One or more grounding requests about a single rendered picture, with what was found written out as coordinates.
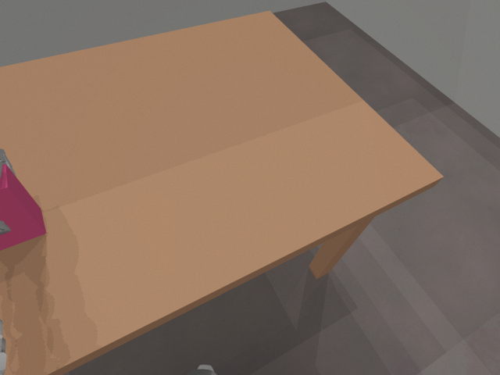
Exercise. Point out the robot left shin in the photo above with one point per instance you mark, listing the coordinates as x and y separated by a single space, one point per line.
205 367

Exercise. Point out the left robot hand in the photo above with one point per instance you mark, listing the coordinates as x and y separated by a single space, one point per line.
4 160

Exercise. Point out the sponge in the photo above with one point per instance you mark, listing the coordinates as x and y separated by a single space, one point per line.
19 211

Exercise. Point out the table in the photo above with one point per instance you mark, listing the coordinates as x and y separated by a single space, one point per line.
172 168

